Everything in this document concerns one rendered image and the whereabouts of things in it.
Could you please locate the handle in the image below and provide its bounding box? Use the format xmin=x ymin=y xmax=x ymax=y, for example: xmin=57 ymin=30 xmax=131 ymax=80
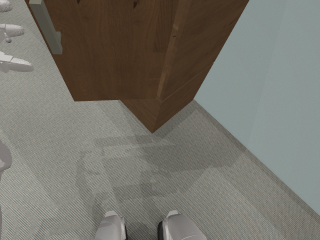
xmin=29 ymin=0 xmax=63 ymax=55

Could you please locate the cupboard door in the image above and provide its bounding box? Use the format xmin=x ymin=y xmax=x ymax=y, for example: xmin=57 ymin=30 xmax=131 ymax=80
xmin=24 ymin=0 xmax=179 ymax=102

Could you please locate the robot left shin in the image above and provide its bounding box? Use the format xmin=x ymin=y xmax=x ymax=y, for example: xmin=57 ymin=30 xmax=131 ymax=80
xmin=105 ymin=211 xmax=118 ymax=217

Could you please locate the right robot thigh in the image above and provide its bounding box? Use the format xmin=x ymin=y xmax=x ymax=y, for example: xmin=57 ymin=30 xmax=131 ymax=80
xmin=162 ymin=214 xmax=207 ymax=240

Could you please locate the left robot hand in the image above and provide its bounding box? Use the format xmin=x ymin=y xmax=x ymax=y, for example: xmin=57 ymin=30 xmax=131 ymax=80
xmin=0 ymin=0 xmax=34 ymax=73

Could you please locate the left robot upper arm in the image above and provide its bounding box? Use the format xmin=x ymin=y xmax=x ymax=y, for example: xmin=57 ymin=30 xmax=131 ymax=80
xmin=0 ymin=139 xmax=13 ymax=240

